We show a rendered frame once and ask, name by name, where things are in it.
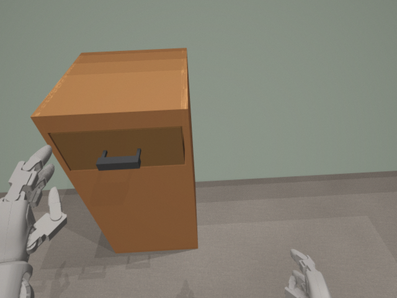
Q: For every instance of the robot left forearm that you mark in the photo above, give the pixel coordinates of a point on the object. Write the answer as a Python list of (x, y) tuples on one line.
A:
[(14, 280)]

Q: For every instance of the cabinet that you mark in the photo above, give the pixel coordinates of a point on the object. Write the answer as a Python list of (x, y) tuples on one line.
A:
[(152, 208)]

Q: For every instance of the drawer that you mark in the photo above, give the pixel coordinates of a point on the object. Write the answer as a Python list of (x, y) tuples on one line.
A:
[(159, 146)]

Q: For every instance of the robot right hand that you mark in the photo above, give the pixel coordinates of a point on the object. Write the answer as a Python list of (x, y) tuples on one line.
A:
[(312, 284)]

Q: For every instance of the handle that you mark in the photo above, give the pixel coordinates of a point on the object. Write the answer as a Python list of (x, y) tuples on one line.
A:
[(119, 162)]

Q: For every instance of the robot left hand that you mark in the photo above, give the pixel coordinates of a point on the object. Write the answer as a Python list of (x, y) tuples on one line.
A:
[(16, 216)]

